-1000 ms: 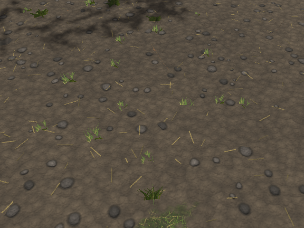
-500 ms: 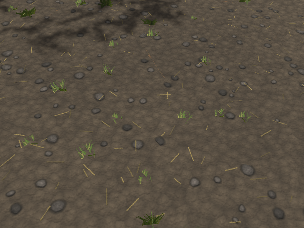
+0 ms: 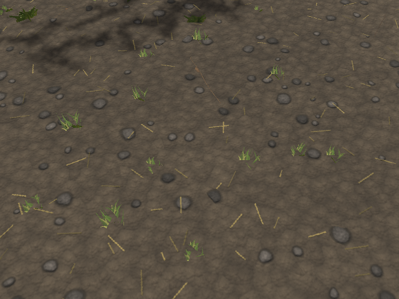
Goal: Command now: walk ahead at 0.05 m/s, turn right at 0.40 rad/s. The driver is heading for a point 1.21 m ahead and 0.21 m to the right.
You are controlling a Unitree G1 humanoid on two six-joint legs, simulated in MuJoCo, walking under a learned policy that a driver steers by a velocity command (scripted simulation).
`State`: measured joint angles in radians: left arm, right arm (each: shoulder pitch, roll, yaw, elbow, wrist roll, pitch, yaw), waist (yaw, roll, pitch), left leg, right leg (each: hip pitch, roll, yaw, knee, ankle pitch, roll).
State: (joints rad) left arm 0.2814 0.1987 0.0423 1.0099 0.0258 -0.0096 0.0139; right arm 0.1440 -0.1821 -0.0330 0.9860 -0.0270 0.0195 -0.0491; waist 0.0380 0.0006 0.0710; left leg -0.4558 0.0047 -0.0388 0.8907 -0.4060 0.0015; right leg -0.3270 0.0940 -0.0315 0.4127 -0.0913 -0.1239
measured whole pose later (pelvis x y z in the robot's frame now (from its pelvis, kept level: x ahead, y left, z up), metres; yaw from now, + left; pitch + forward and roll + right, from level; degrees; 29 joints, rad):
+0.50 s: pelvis +0.00 +0.04 +0.01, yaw -18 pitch +1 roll -1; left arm 0.19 0.27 0.09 0.89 0.03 0.09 -0.03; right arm 0.23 -0.21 -0.05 0.85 -0.03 -0.01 -0.05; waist 0.00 -0.04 0.04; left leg -0.16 0.02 0.14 0.40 -0.25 0.05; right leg -0.47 0.01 0.02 0.99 -0.39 0.05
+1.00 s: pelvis +0.05 -0.04 +0.01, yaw -23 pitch -1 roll +0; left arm 0.23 0.17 -0.01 0.94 0.02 -0.02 0.03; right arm 0.25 -0.22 -0.04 0.96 -0.02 0.04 -0.02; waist -0.02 0.05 0.06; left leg -0.34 0.04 0.02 0.68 -0.32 -0.01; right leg -0.07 0.07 -0.04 0.36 -0.26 -0.08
